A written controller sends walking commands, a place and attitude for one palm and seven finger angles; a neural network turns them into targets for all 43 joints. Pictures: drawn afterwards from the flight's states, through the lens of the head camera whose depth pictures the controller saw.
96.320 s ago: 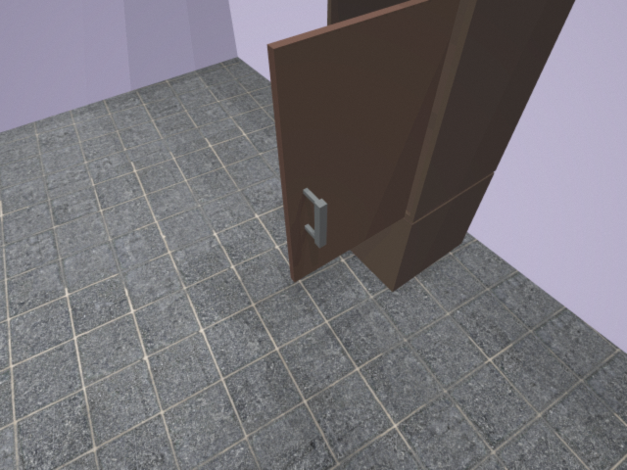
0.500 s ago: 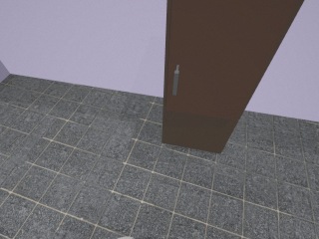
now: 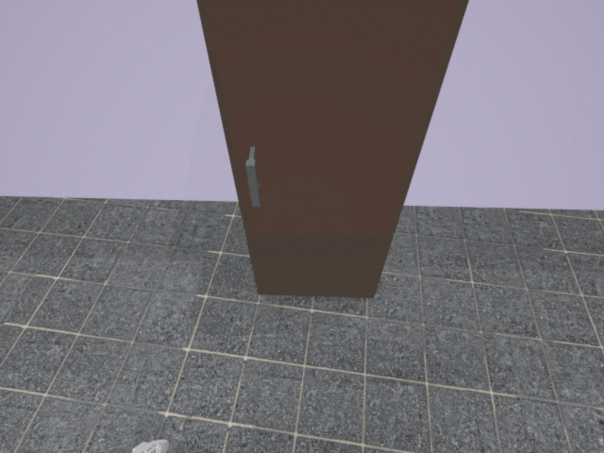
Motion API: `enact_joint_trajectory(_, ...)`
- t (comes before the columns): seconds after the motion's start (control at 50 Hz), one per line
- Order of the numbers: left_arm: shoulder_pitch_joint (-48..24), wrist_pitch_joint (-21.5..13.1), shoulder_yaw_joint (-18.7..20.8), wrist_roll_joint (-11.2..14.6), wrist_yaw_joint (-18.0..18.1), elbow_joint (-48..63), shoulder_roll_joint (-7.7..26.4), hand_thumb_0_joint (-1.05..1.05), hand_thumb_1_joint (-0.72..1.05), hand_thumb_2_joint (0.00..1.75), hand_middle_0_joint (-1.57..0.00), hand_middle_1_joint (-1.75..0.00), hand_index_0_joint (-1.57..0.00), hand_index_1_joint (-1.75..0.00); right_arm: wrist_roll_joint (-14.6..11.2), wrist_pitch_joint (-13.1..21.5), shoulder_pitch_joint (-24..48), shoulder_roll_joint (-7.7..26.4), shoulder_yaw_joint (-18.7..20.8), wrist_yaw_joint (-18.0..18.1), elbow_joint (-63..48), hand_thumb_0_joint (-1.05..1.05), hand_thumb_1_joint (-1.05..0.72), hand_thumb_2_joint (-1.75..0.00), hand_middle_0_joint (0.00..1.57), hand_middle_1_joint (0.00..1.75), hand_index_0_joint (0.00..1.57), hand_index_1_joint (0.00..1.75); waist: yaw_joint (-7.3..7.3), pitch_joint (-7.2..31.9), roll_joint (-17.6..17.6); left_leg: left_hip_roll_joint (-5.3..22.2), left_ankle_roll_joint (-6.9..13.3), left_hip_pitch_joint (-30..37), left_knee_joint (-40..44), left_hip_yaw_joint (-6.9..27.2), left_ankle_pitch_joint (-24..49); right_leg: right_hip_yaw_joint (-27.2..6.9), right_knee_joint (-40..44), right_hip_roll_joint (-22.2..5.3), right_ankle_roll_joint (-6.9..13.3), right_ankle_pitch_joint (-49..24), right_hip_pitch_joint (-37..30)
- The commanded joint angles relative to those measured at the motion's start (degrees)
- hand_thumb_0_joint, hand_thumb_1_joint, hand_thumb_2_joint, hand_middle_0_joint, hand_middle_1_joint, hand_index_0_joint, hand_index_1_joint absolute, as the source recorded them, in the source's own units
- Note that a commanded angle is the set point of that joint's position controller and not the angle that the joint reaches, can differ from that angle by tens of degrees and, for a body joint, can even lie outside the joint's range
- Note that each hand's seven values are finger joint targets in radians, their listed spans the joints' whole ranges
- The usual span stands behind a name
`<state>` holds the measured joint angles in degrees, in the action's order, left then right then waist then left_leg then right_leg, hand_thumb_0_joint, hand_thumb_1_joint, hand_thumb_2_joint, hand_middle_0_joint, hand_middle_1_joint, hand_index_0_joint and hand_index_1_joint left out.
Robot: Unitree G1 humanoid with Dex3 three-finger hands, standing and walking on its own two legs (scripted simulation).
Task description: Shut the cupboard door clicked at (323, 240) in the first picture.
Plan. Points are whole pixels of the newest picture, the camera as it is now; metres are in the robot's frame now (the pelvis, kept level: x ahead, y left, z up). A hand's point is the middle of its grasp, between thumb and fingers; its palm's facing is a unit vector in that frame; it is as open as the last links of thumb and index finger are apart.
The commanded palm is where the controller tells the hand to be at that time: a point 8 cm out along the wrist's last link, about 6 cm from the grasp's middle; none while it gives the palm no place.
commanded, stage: take the last steps up to it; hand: left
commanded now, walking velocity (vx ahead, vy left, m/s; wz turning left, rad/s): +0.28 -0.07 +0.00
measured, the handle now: (254, 177) +0.67 +0.11 -0.09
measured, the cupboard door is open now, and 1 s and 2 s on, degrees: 2 2 2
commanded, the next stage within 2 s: come to a stop and stand still in 0.28 s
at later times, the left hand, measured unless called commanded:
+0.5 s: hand (216, 426) +0.19 +0.14 -0.17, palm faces +0.04 -0.98 -0.18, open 7.3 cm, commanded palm none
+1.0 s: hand (198, 397) +0.24 +0.18 -0.18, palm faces +0.07 -0.97 -0.23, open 7.4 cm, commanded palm none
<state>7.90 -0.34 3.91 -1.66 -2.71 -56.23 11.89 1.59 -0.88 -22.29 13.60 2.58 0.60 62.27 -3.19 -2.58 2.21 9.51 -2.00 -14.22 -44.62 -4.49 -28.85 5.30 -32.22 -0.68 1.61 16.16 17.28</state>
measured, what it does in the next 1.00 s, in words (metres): walks ahead: left foot, then right foot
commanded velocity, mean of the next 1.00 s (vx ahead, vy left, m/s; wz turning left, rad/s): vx -0.03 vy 0.00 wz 0.00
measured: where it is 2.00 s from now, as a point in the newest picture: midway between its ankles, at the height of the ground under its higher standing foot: outside the picture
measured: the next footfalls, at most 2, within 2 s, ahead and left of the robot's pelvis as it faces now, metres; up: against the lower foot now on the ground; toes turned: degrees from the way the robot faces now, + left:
left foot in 0.28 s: +0.21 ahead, +0.08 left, +0.00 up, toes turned +8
right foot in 0.54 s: +0.25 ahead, -0.18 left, +0.00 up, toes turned -2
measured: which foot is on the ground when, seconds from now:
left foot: up 0.00-0.26, down 0.28-0.58, up 0.60-0.90, down 0.92-1.00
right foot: down 0.00-0.28, up 0.30-0.52, down 0.54-0.92, up 0.94-1.00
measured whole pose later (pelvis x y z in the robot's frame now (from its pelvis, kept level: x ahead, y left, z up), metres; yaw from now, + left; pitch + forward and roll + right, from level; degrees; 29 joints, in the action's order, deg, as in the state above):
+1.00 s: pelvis +0.18 -0.03 +0.00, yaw +1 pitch -1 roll +0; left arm 9.9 3.8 3.5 -1.3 1.9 -57.9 13.6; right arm 1.6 -1.7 -8.3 10.8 1.1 1.2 55.6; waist 1.1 -4.2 -3.2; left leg 0.3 1.5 -15.1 -32.3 -2.6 -16.5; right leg -1.4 -44.9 -1.7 -1.4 25.7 20.6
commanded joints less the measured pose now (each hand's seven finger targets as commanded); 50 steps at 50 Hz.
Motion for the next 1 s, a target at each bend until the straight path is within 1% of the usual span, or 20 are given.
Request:
enact_joint_trajectory(0.0, 10.5, -1.1, 1.5, 0.5, 2.6, -1.3, 8.5, 0.00, 0.90, 0.90, -0.20, -0.30, -0.20, -0.30, -0.1, 2.9, 9.4, 4.6, 1.0, 0.4, -8.3, 0.00, -0.90, -0.90, 0.20, 0.30, 0.20, 0.30, 6.20, 0.3, -13.3, -1.5, 1.5, -26.1, -20.0, 3.3, 0.3, -22.4, 20.3, -17.8, 13.2, 1.5, -17.1)
enact_joint_trajectory(0.08, 6.6, -2.5, 0.1, 0.3, 2.9, -1.6, 5.7, 0.00, 0.90, 0.90, -0.20, -0.30, -0.20, -0.30, 0.2, 1.9, 5.8, 0.3, 0.4, -0.8, -6.5, 0.00, -0.90, -0.90, 0.20, 0.30, 0.20, 0.30, 1.59, -0.2, -8.2, -2.9, 0.5, -15.6, -8.9, -0.4, 8.4, -9.0, 20.2, -13.0, 10.4, -13.1, -8.1)
enact_joint_trajectory(0.16, 8.6, -3.0, 0.0, 0.3, 3.0, -3.9, 5.9, 0.00, 0.90, 0.90, -0.20, -0.30, -0.20, -0.30, 0.1, 2.7, 7.5, -0.4, 0.0, -1.1, -7.5, 0.00, -0.90, -0.90, 0.20, 0.30, 0.20, 0.30, 1.74, 0.9, -7.8, -4.6, 1.3, -10.2, 5.5, -1.7, 11.9, -9.4, 17.2, -12.3, 10.1, -17.8, -11.3)
enact_joint_trajectory(0.22, 7.8, -2.5, -0.2, 1.1, 2.9, -4.4, 5.2, 0.00, 0.90, 0.90, -0.20, -0.30, -0.20, -0.30, 0.4, 3.6, 0.9, 2.1, 0.2, -0.5, -4.8, 0.00, -0.90, -0.90, 0.20, 0.30, 0.20, 0.30, -1.65, 2.3, -4.8, -6.7, 2.4, 5.8, 16.0, -2.0, 21.9, -5.7, 5.9, -7.9, 6.6, -19.8, -5.6)
enact_joint_trajectory(0.24, 10.1, -2.3, -0.5, 1.2, 2.8, -3.8, 3.1, 0.00, 0.90, 0.90, -0.20, -0.30, -0.20, -0.30, 0.9, 4.1, -3.9, 6.0, 1.0, 0.1, -3.6, 0.00, -0.90, -0.90, 0.20, 0.30, 0.20, 0.30, -2.72, 5.4, 4.1, 1.7, 6.2, 15.4, 19.3, 10.1, 26.1, -3.6, -5.7, -3.6, 3.8, -12.0, 2.7)
enact_joint_trajectory(0.26, 10.6, -2.3, -1.1, 1.4, 2.5, -2.5, 1.7, 0.00, 0.90, 0.90, -0.20, -0.30, -0.20, -0.30, 1.2, 3.8, -8.6, 11.4, 2.1, 0.6, -3.0, 0.00, -0.90, -0.90, 0.20, 0.30, 0.20, 0.30, -3.72, 7.4, 14.2, 14.7, 13.1, 20.7, 24.6, 26.6, 31.4, 0.6, -21.5, 2.0, 1.6, 12.4, 11.8)
enact_joint_trajectory(0.28, 8.0, -2.0, -1.0, 0.7, 2.7, -1.2, 3.5, 0.00, 0.90, 0.90, -0.20, -0.30, -0.20, -0.30, 0.9, 3.3, -8.0, 11.6, 1.9, 1.3, -3.2, 0.00, -0.90, -0.90, 0.20, 0.30, 0.20, 0.30, -3.72, 5.9, 10.8, 17.2, 15.5, 18.2, 27.7, 29.2, 31.1, -4.3, -31.2, 1.5, 1.4, 18.5, 15.6)
enact_joint_trajectory(0.34, 6.2, -1.1, -0.4, 0.3, 2.1, -1.9, 2.8, 0.00, 0.90, 0.90, -0.20, -0.30, -0.20, -0.30, 0.4, 3.6, 1.7, 5.9, 0.4, 1.7, -5.9, 0.00, -0.90, -0.90, 0.20, 0.30, 0.20, 0.30, 0.74, -0.3, 5.5, 12.6, 13.3, 5.3, 30.8, 18.9, 26.2, -7.2, -33.6, -3.9, -0.2, 9.5, 15.2)
enact_joint_trajectory(0.42, 9.6, 0.1, -1.8, 0.7, 2.8, -3.5, -1.7, 0.00, 0.90, 0.90, -0.20, -0.30, -0.20, -0.30, 0.1, 3.4, 8.0, 3.6, -0.4, 1.9, -6.1, 0.00, -0.90, -0.90, 0.20, 0.30, 0.20, 0.30, 3.81, 4.0, 4.0, 5.9, 10.1, 1.3, 25.2, 4.0, 44.4, -3.1, -9.9, -2.5, -2.3, 4.0, -0.3)
enact_joint_trajectory(0.48, 12.9, 0.3, -1.3, 0.4, 3.4, -4.4, 1.4, 0.00, 0.90, 0.90, -0.20, -0.30, -0.20, -0.30, -0.9, 2.1, 10.4, 4.0, 0.0, 1.8, -5.0, 0.00, -0.90, -0.90, 0.20, 0.30, 0.20, 0.30, 5.89, 4.0, 1.6, 1.9, 5.8, -0.5, 20.0, 1.7, 34.8, -3.5, 4.9, -1.8, -2.4, -12.5, -7.8)
enact_joint_trajectory(0.54, 8.7, 0.5, -0.4, -0.1, 3.7, -2.1, 9.4, 0.00, 0.90, 0.90, -0.20, -0.30, -0.20, -0.30, -1.6, 0.1, 6.9, 1.0, 0.7, 0.5, -5.2, 0.00, -0.90, -0.90, 0.20, 0.30, 0.20, 0.30, 3.03, 1.5, -6.9, -7.7, 1.0, -1.0, 12.7, -1.4, 9.7, -16.1, 9.9, -14.0, 4.0, -25.8, -1.8)
enact_joint_trajectory(0.58, 7.8, -0.1, 0.1, 0.2, 4.2, -2.2, 9.8, 0.00, 0.90, 0.90, -0.20, -0.30, -0.20, -0.30, -1.1, -1.2, 6.6, 1.0, 0.9, 0.9, -4.9, 0.00, -0.90, -0.90, 0.20, 0.30, 0.20, 0.30, 3.48, 3.3, -16.0, -8.4, 0.2, -2.4, 3.2, -0.7, 1.4, -19.5, 10.7, -17.5, 7.8, -44.4, -5.7)
enact_joint_trajectory(0.62, 9.0, 0.0, 0.6, 0.1, 5.1, -2.4, 9.7, 0.00, 0.90, 0.90, -0.20, -0.30, -0.20, -0.30, -1.5, -1.1, 8.0, 2.1, 1.2, 1.2, -5.7, 0.00, -0.90, -0.90, 0.20, 0.30, 0.20, 0.30, 5.31, 6.3, -16.4, -9.1, 0.0, -9.6, -6.3, 3.1, -4.8, -19.7, 7.0, -19.8, 10.9, -62.7, -15.2)
enact_joint_trajectory(0.66, 9.8, 0.3, 1.3, 0.0, 5.7, -2.1, 10.6, 0.00, 0.90, 0.90, -0.20, -0.30, -0.20, -0.30, -1.6, -1.2, 10.4, 2.4, 1.2, 1.2, -6.8, 0.00, -0.90, -0.90, 0.20, 0.30, 0.20, 0.30, 6.77, 8.0, -13.0, -9.8, -0.5, -13.9, -10.3, 4.6, -6.0, -18.5, 5.5, -20.9, 11.8, -66.6, -21.3)
enact_joint_trajectory(0.76, 5.9, 0.9, 1.8, -0.2, 5.9, 0.2, 10.7, 0.00, 0.90, 0.90, -0.20, -0.30, -0.20, -0.30, -1.4, -1.8, 11.7, 1.5, 0.9, 0.3, -8.2, 0.00, -0.90, -0.90, 0.20, 0.30, 0.20, 0.30, 5.99, 8.8, -12.6, -9.6, -1.3, -10.4, -4.4, 4.6, 0.0, -14.1, 7.2, -18.3, 9.9, -51.7, -17.6)
enact_joint_trajectory(0.84, 2.7, 1.3, 1.4, 0.2, 5.4, 1.1, 10.0, 0.00, 0.90, 0.90, -0.20, -0.30, -0.20, -0.30, -1.2, -1.2, 5.8, 2.1, 0.8, 0.1, -6.9, 0.00, -0.90, -0.90, 0.20, 0.30, 0.20, 0.30, 2.32, 7.7, -11.5, -8.9, -0.9, 4.3, 19.6, 2.6, 18.4, -11.5, 3.8, -13.8, 4.5, -31.1, -7.0)
enact_joint_trajectory(0.86, 3.8, 1.7, 0.8, 0.5, 5.2, 1.4, 7.3, 0.00, 0.90, 0.90, -0.20, -0.30, -0.20, -0.30, -1.0, -0.5, 5.6, 4.0, 1.1, 0.0, -6.9, 0.00, -0.90, -0.90, 0.20, 0.30, 0.20, 0.30, 2.68, 7.9, -3.0, -3.9, 0.3, 10.0, 23.4, 6.7, 25.7, -8.9, -0.2, -9.0, 1.3, -15.3, -0.8)
enact_joint_trajectory(0.88, 5.6, 2.3, 0.0, 1.0, 5.0, 2.2, 4.2, 0.00, 0.90, 0.90, -0.20, -0.30, -0.20, -0.30, -0.3, -0.2, 7.1, 8.6, 1.5, 0.2, -8.5, 0.00, -0.90, -0.90, 0.20, 0.30, 0.20, 0.30, 3.51, 6.2, 11.4, 7.5, 5.7, 6.1, 26.6, 18.2, 36.5, -4.4, -4.6, -2.6, -2.3, 6.4, 2.9)
enact_joint_trajectory(0.9, 4.4, 2.7, -0.2, 0.8, 5.1, 2.7, 4.2, 0.00, 0.90, 0.90, -0.20, -0.30, -0.20, -0.30, 0.3, -0.5, 8.8, 9.9, 1.4, 0.5, -9.6, 0.00, -0.90, -0.90, 0.20, 0.30, 0.20, 0.30, 2.59, 3.0, 9.5, 11.6, 11.1, -2.6, 28.6, 20.9, 32.6, -5.5, -12.5, -0.4, -2.6, 15.7, 0.7)
enact_joint_trajectory(0.98, 5.5, 3.3, -0.2, 0.7, 4.0, 0.4, 5.1, 0.00, 0.90, 0.90, -0.20, -0.30, -0.20, -0.30, 0.2, 0.5, 13.7, 6.3, -0.2, 2.0, -9.6, 0.00, -0.90, -0.90, 0.20, 0.30, 0.20, 0.30, 4.53, 0.5, 7.6, 6.3, 11.3, -2.0, 28.4, 15.2, 31.1, -9.2, -19.8, -0.5, -2.5, 10.9, 3.2)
